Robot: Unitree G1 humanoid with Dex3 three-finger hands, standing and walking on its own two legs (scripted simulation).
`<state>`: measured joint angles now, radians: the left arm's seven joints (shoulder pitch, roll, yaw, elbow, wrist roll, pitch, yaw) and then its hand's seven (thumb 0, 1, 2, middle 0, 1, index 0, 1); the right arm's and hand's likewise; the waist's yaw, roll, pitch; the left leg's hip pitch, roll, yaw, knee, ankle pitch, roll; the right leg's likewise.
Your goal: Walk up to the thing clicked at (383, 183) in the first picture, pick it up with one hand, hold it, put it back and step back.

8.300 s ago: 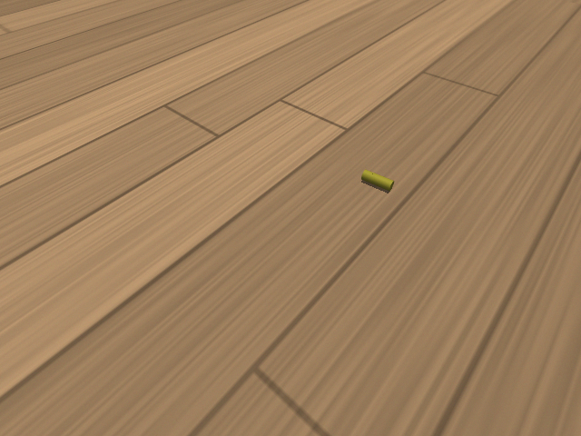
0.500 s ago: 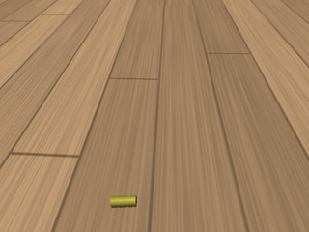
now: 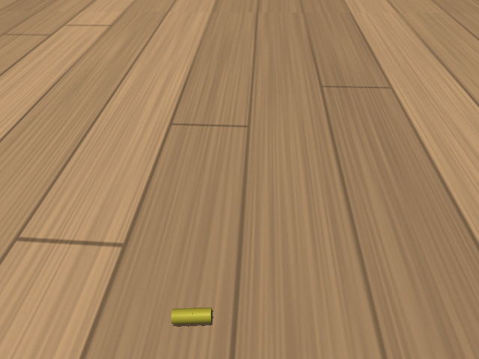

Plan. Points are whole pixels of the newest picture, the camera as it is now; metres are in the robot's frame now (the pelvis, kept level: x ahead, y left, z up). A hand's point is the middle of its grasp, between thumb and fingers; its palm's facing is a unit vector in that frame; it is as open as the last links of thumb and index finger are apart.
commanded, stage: stand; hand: left
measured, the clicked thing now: (192, 315) +0.44 +0.21 -0.76
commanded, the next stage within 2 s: walk up in 1.28 s
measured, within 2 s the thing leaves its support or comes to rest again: neither
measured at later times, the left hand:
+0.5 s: hand out of the picture +0.07 +0.25 -0.16, palm faces -0.01 -0.94 -0.34, open 7.4 cm
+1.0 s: hand out of the picture +0.06 +0.25 -0.16, palm faces -0.01 -0.94 -0.34, open 7.4 cm
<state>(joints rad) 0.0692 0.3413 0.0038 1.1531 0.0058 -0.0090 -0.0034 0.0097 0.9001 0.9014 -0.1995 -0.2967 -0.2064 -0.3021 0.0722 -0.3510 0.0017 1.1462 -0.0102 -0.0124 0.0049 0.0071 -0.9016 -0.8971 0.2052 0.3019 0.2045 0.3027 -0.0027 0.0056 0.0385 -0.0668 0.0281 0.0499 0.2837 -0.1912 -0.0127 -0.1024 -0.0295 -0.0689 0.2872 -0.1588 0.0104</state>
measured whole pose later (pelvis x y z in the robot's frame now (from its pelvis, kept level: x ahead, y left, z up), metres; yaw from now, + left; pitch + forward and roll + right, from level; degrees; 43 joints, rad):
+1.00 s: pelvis -0.01 +0.00 +0.00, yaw +1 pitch -2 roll +0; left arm 0.11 0.35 0.00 1.14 0.01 -0.01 0.00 0.01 0.90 0.90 -0.20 -0.30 -0.21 -0.30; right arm 0.11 -0.35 0.01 1.14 -0.01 -0.01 0.01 0.01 -0.90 -0.90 0.21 0.30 0.20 0.30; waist 0.00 0.01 0.04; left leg -0.08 0.03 0.04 0.29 -0.19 -0.01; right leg -0.11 -0.03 -0.08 0.29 -0.15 0.01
